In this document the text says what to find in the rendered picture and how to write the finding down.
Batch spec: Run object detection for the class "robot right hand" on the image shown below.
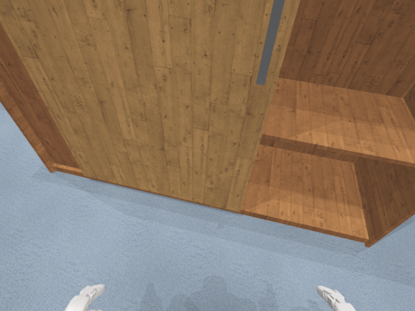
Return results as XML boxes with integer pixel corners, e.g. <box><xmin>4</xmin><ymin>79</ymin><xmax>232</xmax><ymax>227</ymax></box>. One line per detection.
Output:
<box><xmin>317</xmin><ymin>286</ymin><xmax>356</xmax><ymax>311</ymax></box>

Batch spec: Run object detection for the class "wardrobe door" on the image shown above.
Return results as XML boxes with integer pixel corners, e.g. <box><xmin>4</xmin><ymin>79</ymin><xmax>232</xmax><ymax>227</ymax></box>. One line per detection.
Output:
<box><xmin>0</xmin><ymin>0</ymin><xmax>300</xmax><ymax>212</ymax></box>
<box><xmin>0</xmin><ymin>23</ymin><xmax>79</xmax><ymax>168</ymax></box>

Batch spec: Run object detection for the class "robot left hand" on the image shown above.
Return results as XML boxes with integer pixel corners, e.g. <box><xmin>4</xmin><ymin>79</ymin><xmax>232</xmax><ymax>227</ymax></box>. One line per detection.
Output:
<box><xmin>64</xmin><ymin>284</ymin><xmax>105</xmax><ymax>311</ymax></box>

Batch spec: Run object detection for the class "handle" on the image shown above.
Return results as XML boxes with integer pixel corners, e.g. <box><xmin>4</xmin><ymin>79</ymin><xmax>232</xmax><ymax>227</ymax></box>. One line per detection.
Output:
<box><xmin>256</xmin><ymin>0</ymin><xmax>285</xmax><ymax>85</ymax></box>

